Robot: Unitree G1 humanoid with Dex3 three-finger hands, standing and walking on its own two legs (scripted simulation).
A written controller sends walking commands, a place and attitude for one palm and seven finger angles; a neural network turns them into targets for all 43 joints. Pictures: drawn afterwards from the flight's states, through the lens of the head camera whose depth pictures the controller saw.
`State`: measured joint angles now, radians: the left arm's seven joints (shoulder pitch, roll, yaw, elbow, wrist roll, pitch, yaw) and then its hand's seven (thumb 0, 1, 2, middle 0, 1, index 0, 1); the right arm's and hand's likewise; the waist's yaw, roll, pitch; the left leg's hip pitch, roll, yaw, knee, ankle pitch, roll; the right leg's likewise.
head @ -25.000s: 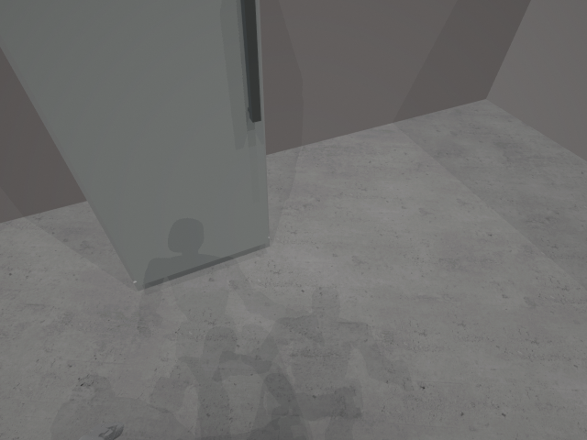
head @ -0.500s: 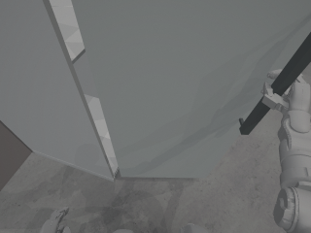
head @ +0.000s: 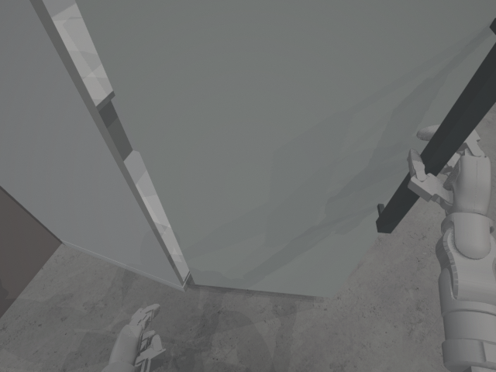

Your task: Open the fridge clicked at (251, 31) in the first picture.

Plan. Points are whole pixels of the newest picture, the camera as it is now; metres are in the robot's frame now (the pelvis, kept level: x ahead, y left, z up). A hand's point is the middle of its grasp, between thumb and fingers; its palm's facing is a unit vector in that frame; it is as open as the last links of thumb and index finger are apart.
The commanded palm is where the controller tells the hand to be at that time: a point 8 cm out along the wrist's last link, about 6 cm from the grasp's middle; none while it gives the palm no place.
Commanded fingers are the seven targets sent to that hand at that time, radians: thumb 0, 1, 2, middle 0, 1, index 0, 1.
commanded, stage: stop walking and hold the door back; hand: right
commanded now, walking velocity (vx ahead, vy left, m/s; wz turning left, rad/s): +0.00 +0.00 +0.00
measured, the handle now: (425, 154) +0.43 -0.22 +0.13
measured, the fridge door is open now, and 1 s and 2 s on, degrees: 75 76 76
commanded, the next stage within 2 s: loosen the grip on the handle in 0.04 s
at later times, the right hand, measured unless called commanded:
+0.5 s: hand (419, 188) +0.36 -0.20 +0.13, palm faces +0.24 +0.95 -0.22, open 12.0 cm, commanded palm +0.35 -0.25 +0.13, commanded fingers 0.00 0.55 -0.20 0.33 1.25 0.33 1.25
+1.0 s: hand (442, 191) +0.37 -0.24 +0.12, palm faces +0.26 +0.95 -0.19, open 14.6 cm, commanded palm +0.33 -0.28 +0.13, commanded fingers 0.00 0.55 -0.20 0.25 1.15 0.25 1.15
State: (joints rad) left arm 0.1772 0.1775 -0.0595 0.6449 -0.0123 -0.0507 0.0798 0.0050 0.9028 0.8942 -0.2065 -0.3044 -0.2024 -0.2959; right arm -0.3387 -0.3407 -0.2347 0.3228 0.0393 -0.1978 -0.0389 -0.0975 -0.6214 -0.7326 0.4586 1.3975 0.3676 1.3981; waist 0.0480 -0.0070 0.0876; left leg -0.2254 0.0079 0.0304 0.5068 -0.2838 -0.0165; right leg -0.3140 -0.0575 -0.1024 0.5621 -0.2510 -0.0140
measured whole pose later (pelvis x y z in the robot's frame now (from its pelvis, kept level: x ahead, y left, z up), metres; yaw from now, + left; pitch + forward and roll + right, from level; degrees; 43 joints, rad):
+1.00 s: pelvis +0.00 +0.02 -0.01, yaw +3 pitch +6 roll +0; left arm 0.26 0.26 -0.02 0.63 -0.02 -0.12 0.08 0.01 0.91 0.89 -0.20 -0.30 -0.20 -0.30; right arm -0.28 -0.40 -0.38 0.44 0.10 -0.25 0.09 -0.01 0.55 -0.20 0.37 1.21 0.27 1.16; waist 0.00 -0.01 -0.07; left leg -0.42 -0.03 -0.01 0.68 -0.36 0.01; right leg -0.48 -0.01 0.00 0.69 -0.31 -0.01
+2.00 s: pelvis -0.02 +0.01 -0.02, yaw +0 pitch +2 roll +2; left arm 0.22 0.25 -0.06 0.62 -0.03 -0.20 0.12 0.01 0.90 0.89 -0.20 -0.30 -0.20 -0.30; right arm -0.02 -0.42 -0.40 0.19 0.23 -0.22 0.24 -0.01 0.55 -0.20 0.26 1.15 0.25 1.15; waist -0.06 -0.03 -0.06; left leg -0.39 -0.02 0.04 0.70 -0.35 0.01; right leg -0.48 0.01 0.04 0.74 -0.30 -0.01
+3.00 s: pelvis +0.00 +0.01 +0.00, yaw +0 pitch -3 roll +1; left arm 0.21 0.23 -0.07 0.65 0.00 -0.22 0.11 0.01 0.90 0.89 -0.20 -0.30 -0.20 -0.30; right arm 0.35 -0.36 -0.36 -0.27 0.13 -0.01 -0.07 -0.01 0.19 -0.37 0.24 0.94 0.24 0.94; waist -0.08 -0.05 -0.01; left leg -0.17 0.00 0.03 0.51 -0.29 0.00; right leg -0.25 0.02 0.04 0.55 -0.25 -0.02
